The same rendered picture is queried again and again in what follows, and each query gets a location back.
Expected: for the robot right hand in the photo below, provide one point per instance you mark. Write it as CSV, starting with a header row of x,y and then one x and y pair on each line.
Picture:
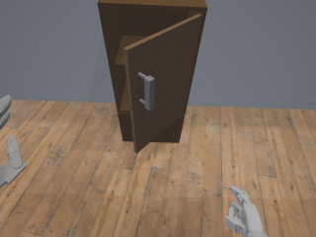
x,y
249,218

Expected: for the cupboard door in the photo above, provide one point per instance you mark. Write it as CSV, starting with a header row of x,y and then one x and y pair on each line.
x,y
168,57

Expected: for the handle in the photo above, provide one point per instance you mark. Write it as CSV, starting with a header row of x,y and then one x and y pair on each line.
x,y
149,91

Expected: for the robot left hand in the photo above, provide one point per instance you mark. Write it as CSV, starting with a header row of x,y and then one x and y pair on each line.
x,y
10,170

